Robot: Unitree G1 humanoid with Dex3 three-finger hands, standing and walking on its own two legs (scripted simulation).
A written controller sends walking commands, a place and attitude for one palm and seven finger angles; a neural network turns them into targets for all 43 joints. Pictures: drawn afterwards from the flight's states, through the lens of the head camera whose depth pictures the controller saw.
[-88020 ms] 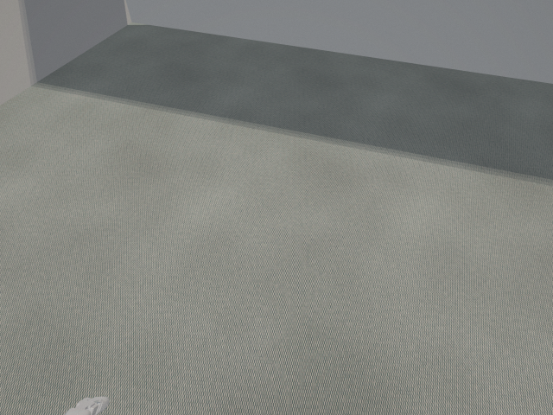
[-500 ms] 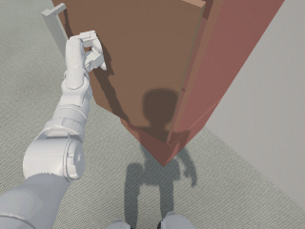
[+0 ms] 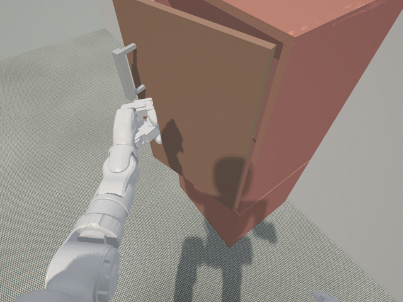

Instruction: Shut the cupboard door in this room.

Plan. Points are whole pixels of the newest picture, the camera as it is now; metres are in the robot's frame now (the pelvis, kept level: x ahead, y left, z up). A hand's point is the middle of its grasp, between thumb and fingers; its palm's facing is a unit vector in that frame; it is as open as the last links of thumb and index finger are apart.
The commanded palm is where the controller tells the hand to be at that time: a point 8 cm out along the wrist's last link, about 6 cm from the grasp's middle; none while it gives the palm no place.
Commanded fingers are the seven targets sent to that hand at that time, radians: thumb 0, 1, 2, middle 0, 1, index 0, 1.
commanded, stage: pull the fist back off the door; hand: left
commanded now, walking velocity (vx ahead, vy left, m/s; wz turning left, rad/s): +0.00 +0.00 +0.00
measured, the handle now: (131, 72) +0.63 +0.17 +0.10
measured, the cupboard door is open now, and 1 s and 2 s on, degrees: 15 15 15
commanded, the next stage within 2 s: draw the hand back to the body in 0.10 s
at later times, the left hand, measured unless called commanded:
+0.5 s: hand (135, 137) +0.40 +0.12 +0.12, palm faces +0.01 -1.00 -0.02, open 3.1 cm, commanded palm +0.35 +0.17 +0.13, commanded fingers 0.00 0.90 0.90 -1.30 -1.50 -1.30 -1.50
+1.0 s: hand (57, 188) +0.27 +0.21 +0.15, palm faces +0.23 -0.94 -0.24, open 3.3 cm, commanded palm +0.24 +0.26 +0.17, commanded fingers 0.00 0.90 0.90 -0.75 -0.90 -0.75 -0.90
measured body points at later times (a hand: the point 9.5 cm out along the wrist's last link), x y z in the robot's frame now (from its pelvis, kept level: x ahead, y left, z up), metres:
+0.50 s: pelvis +0.00 +0.00 +0.01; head +0.02 -0.02 +0.46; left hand +0.39 +0.17 +0.12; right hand +0.07 -0.25 -0.11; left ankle +0.00 +0.10 -0.71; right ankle +0.00 -0.08 -0.71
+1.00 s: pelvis +0.01 +0.02 +0.03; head +0.00 +0.00 +0.48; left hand +0.26 +0.26 +0.17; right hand +0.22 -0.19 -0.04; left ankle +0.00 +0.10 -0.71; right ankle +0.00 -0.08 -0.71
